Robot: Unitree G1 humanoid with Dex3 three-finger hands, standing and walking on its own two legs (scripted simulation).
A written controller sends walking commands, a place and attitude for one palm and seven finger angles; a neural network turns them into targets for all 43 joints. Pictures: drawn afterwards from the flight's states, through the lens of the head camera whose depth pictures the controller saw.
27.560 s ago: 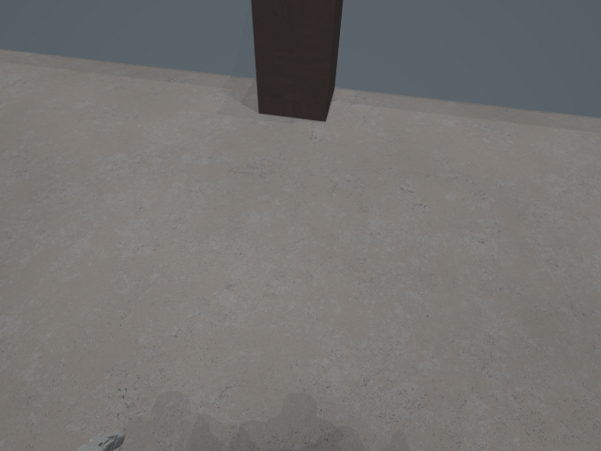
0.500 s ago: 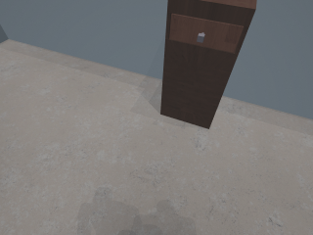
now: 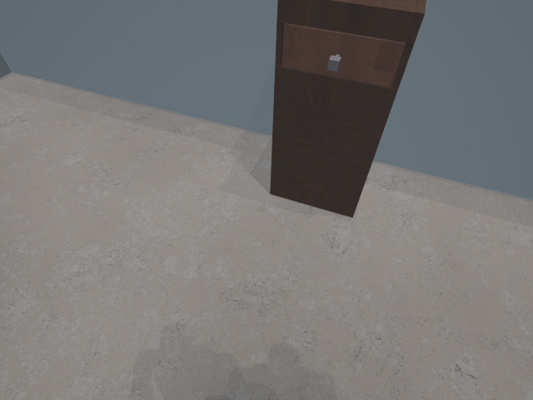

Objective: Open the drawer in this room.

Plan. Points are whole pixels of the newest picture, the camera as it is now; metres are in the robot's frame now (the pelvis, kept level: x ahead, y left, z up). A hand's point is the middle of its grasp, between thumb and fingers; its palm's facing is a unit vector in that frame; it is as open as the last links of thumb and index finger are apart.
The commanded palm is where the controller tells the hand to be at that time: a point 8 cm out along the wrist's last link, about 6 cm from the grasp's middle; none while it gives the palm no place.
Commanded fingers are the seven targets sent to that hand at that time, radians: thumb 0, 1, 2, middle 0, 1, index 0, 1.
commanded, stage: walk to a spot facing it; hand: left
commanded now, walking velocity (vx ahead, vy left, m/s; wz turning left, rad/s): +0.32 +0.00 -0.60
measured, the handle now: (335, 61) +1.10 -0.15 -0.01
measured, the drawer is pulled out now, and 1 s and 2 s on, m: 0.00 0.00 0.00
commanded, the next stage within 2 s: take the last steps up to it in 0.52 s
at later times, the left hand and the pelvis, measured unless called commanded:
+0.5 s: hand out of the picture +0.13 +0.10 -0.17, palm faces -0.12 -0.98 -0.17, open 7.3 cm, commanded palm none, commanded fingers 0.00 0.90 0.90 -0.20 -0.30 -0.20 -0.30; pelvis +0.13 -0.07 +0.00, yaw -11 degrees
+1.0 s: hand (221, 264) +0.43 +0.13 -0.18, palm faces -0.24 -0.96 -0.17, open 7.3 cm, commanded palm none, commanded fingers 0.00 0.90 0.90 -0.20 -0.30 -0.20 -0.30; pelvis +0.33 -0.04 +0.00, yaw -16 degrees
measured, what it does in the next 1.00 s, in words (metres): walks ahead, turning right: right foot, then left foot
